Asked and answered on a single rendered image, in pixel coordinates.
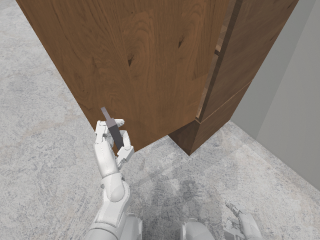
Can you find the robot left forearm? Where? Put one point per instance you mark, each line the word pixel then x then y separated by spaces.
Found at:
pixel 110 219

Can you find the robot right shin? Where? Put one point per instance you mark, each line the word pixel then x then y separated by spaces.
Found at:
pixel 192 220

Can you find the robot left hand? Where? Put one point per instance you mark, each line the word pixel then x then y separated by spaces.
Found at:
pixel 103 152

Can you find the robot left shin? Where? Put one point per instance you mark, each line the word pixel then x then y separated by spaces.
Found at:
pixel 130 215

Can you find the robot shin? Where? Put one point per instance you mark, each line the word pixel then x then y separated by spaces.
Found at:
pixel 130 215
pixel 192 220

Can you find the cupboard door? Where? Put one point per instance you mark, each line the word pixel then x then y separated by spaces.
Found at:
pixel 145 61

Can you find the robot right hand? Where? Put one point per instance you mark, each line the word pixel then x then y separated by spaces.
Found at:
pixel 242 229

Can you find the handle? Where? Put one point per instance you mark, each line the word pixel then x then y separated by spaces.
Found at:
pixel 113 129

